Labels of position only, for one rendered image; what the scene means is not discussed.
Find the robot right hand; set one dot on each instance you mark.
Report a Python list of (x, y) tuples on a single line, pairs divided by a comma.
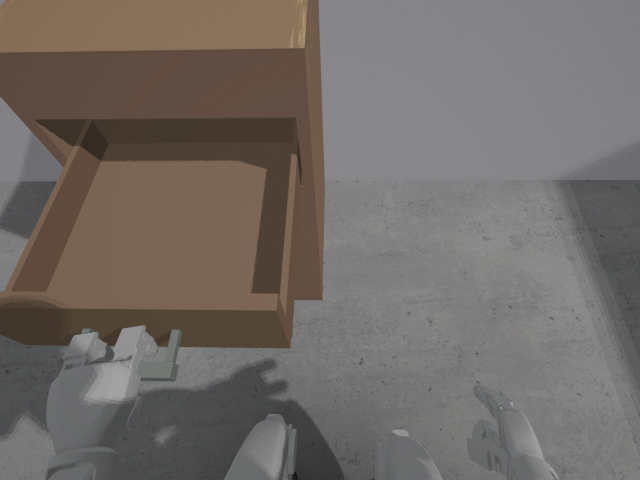
[(492, 446)]

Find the robot left forearm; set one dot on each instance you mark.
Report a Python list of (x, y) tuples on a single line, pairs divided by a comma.
[(93, 463)]

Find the handle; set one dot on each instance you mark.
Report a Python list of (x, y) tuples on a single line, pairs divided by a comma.
[(158, 371)]

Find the robot right thigh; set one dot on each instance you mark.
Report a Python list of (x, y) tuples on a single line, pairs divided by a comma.
[(403, 458)]

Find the drawer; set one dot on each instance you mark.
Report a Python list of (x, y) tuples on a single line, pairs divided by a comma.
[(186, 224)]

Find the robot right forearm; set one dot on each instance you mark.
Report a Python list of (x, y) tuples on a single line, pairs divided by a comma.
[(530, 468)]

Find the cabinet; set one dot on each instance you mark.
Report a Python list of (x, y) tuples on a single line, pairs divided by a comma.
[(65, 61)]

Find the robot left hand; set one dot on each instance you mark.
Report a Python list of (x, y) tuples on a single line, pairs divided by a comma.
[(92, 405)]

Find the robot right shin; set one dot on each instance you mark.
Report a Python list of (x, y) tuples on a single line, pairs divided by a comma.
[(398, 432)]

